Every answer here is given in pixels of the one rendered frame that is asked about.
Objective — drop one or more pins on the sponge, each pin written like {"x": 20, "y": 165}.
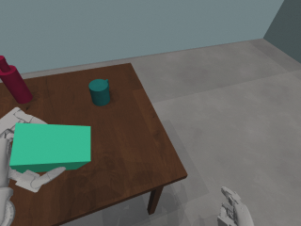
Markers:
{"x": 43, "y": 147}

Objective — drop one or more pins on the table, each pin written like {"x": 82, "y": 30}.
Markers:
{"x": 130, "y": 151}

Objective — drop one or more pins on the left robot hand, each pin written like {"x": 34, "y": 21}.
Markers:
{"x": 29, "y": 180}

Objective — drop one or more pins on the robot left forearm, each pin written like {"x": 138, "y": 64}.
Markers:
{"x": 7, "y": 208}

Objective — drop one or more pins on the right robot hand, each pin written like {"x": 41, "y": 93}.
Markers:
{"x": 238, "y": 215}

